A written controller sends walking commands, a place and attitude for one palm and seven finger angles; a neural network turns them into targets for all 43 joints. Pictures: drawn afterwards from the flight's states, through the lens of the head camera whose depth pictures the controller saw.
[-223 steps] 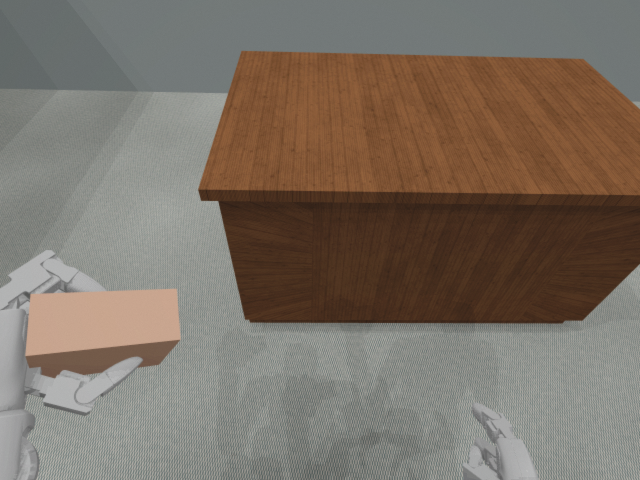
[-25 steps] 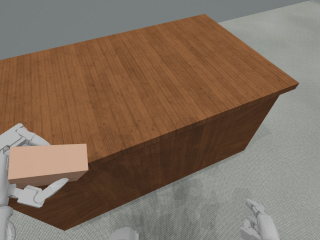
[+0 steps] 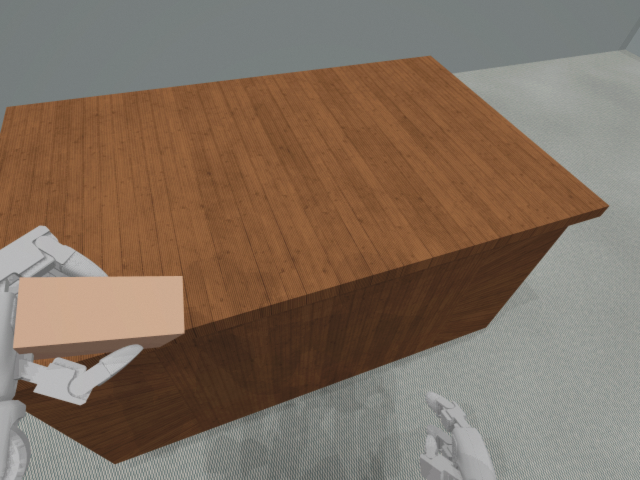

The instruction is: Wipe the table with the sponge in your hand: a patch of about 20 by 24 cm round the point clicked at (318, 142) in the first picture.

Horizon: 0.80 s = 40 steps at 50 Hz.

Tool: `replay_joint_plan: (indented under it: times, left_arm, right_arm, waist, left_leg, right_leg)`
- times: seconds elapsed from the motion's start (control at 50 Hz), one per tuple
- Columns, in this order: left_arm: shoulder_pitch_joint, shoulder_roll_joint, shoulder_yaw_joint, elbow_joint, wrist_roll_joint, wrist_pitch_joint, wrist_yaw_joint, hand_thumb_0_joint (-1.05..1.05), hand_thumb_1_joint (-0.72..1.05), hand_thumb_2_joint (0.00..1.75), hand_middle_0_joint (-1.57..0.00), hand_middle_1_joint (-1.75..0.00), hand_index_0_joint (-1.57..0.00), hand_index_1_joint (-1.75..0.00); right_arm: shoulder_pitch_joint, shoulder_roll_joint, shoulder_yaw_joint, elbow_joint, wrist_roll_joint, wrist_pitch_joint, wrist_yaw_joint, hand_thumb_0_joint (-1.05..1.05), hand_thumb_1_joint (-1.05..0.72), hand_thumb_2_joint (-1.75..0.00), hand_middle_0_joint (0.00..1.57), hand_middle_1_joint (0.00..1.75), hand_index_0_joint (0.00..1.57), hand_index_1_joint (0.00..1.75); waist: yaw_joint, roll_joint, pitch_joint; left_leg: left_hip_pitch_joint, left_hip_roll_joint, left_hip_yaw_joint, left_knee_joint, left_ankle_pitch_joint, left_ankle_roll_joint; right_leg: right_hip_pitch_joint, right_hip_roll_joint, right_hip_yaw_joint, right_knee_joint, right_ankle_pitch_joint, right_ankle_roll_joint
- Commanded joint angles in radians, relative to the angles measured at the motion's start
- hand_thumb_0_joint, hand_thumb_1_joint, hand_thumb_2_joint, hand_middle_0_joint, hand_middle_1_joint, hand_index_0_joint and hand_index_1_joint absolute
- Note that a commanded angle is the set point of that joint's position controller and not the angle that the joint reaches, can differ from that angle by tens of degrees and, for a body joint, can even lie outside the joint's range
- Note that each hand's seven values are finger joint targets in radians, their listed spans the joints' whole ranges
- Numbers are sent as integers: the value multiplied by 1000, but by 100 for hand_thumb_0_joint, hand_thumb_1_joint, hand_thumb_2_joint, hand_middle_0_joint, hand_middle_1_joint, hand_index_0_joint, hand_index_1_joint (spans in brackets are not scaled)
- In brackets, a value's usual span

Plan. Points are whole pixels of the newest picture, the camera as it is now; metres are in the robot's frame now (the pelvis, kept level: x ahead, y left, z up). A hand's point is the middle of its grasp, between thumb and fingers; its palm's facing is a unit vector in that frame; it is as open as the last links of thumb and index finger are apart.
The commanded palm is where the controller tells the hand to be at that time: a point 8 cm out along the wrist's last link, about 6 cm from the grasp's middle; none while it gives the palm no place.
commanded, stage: come to a stop and stand still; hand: left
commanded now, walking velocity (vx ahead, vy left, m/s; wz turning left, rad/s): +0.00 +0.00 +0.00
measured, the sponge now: (125, 317) +0.22 +0.20 +0.16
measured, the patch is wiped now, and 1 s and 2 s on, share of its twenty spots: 0.00 0.00 0.00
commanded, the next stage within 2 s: look again from close up in 1.40 s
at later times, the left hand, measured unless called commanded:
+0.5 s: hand (90, 357) +0.19 +0.23 +0.14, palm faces +0.34 -0.85 -0.40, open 9.4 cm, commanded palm +0.13 +0.25 +0.17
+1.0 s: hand (56, 326) +0.20 +0.26 +0.16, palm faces +0.41 -0.84 -0.36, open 9.4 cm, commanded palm +0.15 +0.29 +0.17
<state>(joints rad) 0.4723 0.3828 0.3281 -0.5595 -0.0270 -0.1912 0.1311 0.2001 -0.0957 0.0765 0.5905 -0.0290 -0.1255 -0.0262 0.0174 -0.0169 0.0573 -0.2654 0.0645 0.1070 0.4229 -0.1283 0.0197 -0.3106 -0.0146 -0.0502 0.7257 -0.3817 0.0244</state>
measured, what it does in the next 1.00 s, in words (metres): steps on the spot: right foot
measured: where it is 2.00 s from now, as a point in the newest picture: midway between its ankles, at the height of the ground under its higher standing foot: outside the picture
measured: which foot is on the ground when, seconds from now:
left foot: down 0.00-1.00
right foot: up 0.00-0.06, down 0.08-1.00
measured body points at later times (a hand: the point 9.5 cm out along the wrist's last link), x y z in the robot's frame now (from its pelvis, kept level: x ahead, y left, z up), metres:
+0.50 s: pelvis -0.03 -0.02 -0.01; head -0.03 +0.01 +0.44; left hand +0.16 +0.27 +0.16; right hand +0.11 -0.29 -0.06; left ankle +0.06 +0.09 -0.74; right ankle +0.00 -0.13 -0.74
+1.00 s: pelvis -0.01 +0.01 +0.00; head +0.00 +0.03 +0.45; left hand +0.18 +0.30 +0.18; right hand +0.17 -0.20 -0.07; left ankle +0.06 +0.10 -0.74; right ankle +0.00 -0.13 -0.74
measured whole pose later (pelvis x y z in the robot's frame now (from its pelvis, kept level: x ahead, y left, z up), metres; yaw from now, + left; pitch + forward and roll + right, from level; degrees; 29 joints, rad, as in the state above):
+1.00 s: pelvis -0.01 +0.01 +0.00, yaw +0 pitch -3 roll -2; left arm 0.41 0.35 0.34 -0.49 -0.02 -0.16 0.12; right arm 0.20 -0.18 0.05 0.61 -0.02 -0.16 -0.05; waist 0.04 -0.01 0.07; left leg -0.26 -0.02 -0.02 0.44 -0.13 0.04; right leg -0.14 0.01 0.01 0.37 -0.19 0.02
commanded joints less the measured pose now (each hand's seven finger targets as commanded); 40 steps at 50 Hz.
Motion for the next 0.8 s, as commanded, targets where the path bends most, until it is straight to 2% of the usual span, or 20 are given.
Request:
replay_joint_plan:
  times: [0.0,0.02,0.04,0.06,0.08,0.1,0.12,0.14,0.18,0.24,0.3,0.32,0.34,0.4,0.46,0.52,0.6,0.7,0.72,0.78]
  left_arm:
    - [-78,137,120,-170,-20,-51,40,0,10,130,-120,-160,-120,-160]
    - [-1120,1017,524,-342,49,-208,51,0,10,130,-120,-160,-120,-160]
    - [-631,298,278,121,18,-92,-2,0,10,130,-120,-160,-120,-160]
    - [-533,391,312,10,2,-85,-17,0,10,130,-120,-160,-120,-160]
    - [-492,411,305,110,5,-69,-22,0,10,130,-120,-160,-120,-160]
    - [-413,313,230,91,-10,-64,-37,0,10,130,-120,-160,-120,-160]
    - [-323,166,151,52,-32,-59,-51,0,10,130,-120,-160,-120,-160]
    - [-146,126,130,35,-36,-43,-50,0,10,130,-120,-160,-120,-160]
    - [-70,121,106,-146,-28,-31,-52,0,10,130,-120,-160,-120,-160]
    - [-33,128,124,-172,-26,-26,-33,0,10,130,-120,-160,-120,-160]
    - [-103,188,188,-169,-13,-42,-12,0,10,130,-120,-160,-120,-160]
    - [-159,263,234,-217,-7,-52,2,0,10,130,-120,-160,-120,-160]
    - [-152,207,202,-183,-9,-54,5,0,10,130,-120,-160,-120,-160]
    - [-181,213,197,-211,-5,-66,21,0,10,130,-120,-160,-120,-160]
    - [-194,189,171,-220,-1,-77,20,0,10,130,-120,-160,-120,-160]
    - [-160,116,105,-159,4,-76,13,0,10,130,-120,-160,-120,-160]
    - [-141,74,71,-37,8,-52,3,0,10,130,-120,-160,-120,-160]
    - [-197,93,83,-28,5,-40,-3,0,10,130,-120,-160,-120,-160]
    - [-217,133,116,-50,6,-40,-1,0,10,130,-120,-160,-120,-160]
    - [-231,125,110,-118,4,-42,2,0,10,130,-120,-160,-120,-160]
  right_arm:
    - [-56,-200,-93,-124,15,-56,-29,0,-90,-90,20,30,20,30]
    - [92,-293,2,-162,65,-87,-96,0,-90,-90,20,30,20,30]
    - [-55,-108,-67,-147,54,-80,-54,0,-90,-90,20,30,20,30]
    - [-98,-196,-77,-139,21,-75,-29,0,-90,-90,20,30,20,30]
    - [-79,-242,-94,-133,7,-79,-23,0,-90,-90,20,30,20,30]
    - [-51,-216,-97,-146,15,-85,-11,0,-90,-90,20,30,20,30]
    - [-53,-208,-112,-162,43,-91,15,0,-90,-90,20,30,20,30]
    - [-16,-214,-115,-151,49,-86,32,0,-90,-90,20,30,20,30]
    - [-45,-225,-114,-162,46,-84,40,0,-90,-90,20,30,20,30]
    - [-81,-237,-113,-163,40,-83,12,0,-90,-90,20,30,20,30]
    - [-101,-244,-109,-169,31,-70,-23,0,-90,-90,20,30,20,30]
    - [-107,-251,-112,-169,29,-63,-35,0,-90,-90,20,30,20,30]
    - [-93,-242,-111,-168,29,-61,-40,0,-90,-90,20,30,20,30]
    - [-73,-254,-114,-167,27,-68,-46,0,-90,-90,20,30,20,30]
    - [-69,-251,-108,-167,27,-91,-50,0,-90,-90,20,30,20,30]
    - [-68,-248,-108,-156,26,-115,-41,0,-90,-90,20,30,20,30]
    - [-57,-248,-113,-128,22,-104,-30,0,-90,-90,20,30,20,30]
    - [-80,-232,-103,-120,19,-80,-32,0,-90,-90,20,30,20,30]
    - [-91,-230,-100,-123,15,-80,-35,0,-90,-90,20,30,20,30]
    - [-100,-217,-90,-137,15,-78,-36,0,-90,-90,20,30,20,30]
  waist:
    - [-24,244,-160]
    - [-31,235,-97]
    - [-35,-56,-96]
    - [6,-134,-59]
    - [-1,-137,-86]
    - [10,-124,-142]
    - [19,-136,-182]
    - [24,-141,-208]
    - [18,-103,-205]
    - [1,-14,-157]
    - [-5,53,-55]
    - [-8,86,-37]
    - [-12,106,-31]
    - [-6,217,-74]
    - [-1,216,-102]
    - [-4,174,-97]
    - [-9,12,-60]
    - [-7,42,-66]
    - [-2,65,-76]
    - [3,122,-103]
  left_leg:
    - [85,217,-168,-177,-17,62]
    - [-36,88,-140,-51,-120,66]
    - [46,78,-88,61,-145,11]
    - [53,34,-81,149,-164,-7]
    - [36,1,-74,214,-149,-9]
    - [10,-19,-76,198,-146,-11]
    - [8,-53,-79,202,-146,-11]
    - [8,-46,-78,194,-118,-11]
    - [33,-55,-71,153,-106,-4]
    - [100,-26,-107,68,-109,0]
    - [42,-24,-135,36,-199,-5]
    - [37,-26,-140,32,-211,-6]
    - [26,-24,-144,22,-224,-4]
    - [16,-9,-173,-46,-256,5]
    - [-4,6,-199,-110,-325,7]
    - [15,-8,-186,-103,-329,5]
    - [22,-23,-169,-56,-331,-13]
    - [6,-13,-190,-108,-360,-11]
    - [10,-15,-190,-125,-355,-11]
    - [-8,-2,-211,-163,-377,-1]
  right_leg:
    - [79,26,-28,-168,2,6]
    - [93,-25,149,-273,55,-19]
    - [-56,-56,115,-388,29,-44]
    - [-51,-61,218,-463,126,-68]
    - [-43,-133,310,-480,233,-93]
    - [17,-171,297,-468,227,-105]
    - [78,-157,302,-456,195,-84]
    - [135,-149,284,-441,212,-82]
    - [109,-129,236,-436,204,-66]
    - [17,-64,172,-432,96,-51]
    - [-50,-36,173,-481,-68,-47]
    - [-58,-35,177,-483,-88,-51]
    - [-48,-31,166,-474,-94,-54]
    - [48,3,145,-422,3,-53]
    - [115,33,95,-387,44,-38]
    - [105,30,105,-417,46,-39]
    - [29,18,135,-487,-69,-36]
    - [59,34,104,-449,-21,-24]
    - [70,39,103,-442,-1,-23]
    - [145,42,87,-403,61,-22]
